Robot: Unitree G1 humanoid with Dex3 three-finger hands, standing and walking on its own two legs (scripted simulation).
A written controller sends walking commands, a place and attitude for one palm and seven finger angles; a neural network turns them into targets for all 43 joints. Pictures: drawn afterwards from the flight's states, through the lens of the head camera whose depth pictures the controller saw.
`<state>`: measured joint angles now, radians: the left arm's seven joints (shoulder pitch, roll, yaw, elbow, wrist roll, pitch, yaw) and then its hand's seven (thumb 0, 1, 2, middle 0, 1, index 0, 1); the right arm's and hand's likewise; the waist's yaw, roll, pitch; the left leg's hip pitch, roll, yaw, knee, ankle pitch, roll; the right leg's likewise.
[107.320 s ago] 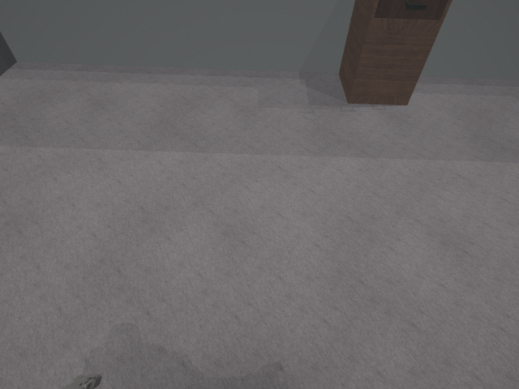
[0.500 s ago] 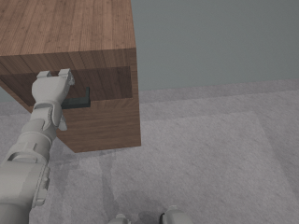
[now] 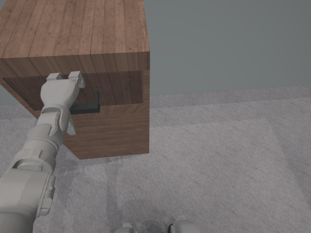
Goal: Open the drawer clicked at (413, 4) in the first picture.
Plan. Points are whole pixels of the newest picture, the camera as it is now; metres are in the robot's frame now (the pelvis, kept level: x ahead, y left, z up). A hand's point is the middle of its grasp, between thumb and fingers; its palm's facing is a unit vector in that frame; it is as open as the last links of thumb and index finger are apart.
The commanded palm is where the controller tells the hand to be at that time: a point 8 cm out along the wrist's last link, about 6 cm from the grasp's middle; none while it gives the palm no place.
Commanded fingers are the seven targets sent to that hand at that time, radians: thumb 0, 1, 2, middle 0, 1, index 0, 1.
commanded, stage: re-aim the fingers above the handle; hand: left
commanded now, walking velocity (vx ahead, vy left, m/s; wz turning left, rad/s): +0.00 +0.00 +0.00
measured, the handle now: (82, 101) +0.51 +0.22 -0.06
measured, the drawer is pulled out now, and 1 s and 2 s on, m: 0.00 0.00 0.00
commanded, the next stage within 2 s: lower the fingers behind the handle in 0.72 s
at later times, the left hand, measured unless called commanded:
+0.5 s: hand (68, 104) +0.46 +0.23 +0.01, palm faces -0.04 -0.02 -1.00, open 13.8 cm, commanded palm +0.44 +0.23 +0.06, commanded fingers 0.00 -0.50 0.30 -0.30 -1.20 -0.30 -1.20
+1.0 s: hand (71, 107) +0.46 +0.23 +0.00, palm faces -0.08 -0.02 -1.00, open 13.8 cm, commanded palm +0.44 +0.23 +0.05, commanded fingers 0.00 -0.50 0.30 -0.30 -1.20 -0.30 -1.20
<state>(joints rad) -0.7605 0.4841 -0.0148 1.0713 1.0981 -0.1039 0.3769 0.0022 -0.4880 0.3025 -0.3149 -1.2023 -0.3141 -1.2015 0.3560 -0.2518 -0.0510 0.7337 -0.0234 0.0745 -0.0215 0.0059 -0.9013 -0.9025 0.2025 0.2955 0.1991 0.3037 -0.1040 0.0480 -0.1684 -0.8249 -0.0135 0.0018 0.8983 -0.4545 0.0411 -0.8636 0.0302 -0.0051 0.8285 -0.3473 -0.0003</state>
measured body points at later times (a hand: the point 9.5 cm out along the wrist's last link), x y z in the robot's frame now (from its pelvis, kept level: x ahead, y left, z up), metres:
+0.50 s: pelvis +0.00 +0.00 +0.00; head +0.10 +0.00 +0.44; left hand +0.46 +0.23 +0.06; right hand +0.03 -0.27 -0.13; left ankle -0.03 +0.09 -0.69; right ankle +0.02 -0.12 -0.69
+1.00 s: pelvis +0.00 -0.01 +0.00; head +0.10 -0.01 +0.44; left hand +0.46 +0.23 +0.05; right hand +0.02 -0.29 -0.13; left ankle -0.03 +0.09 -0.69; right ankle +0.02 -0.12 -0.69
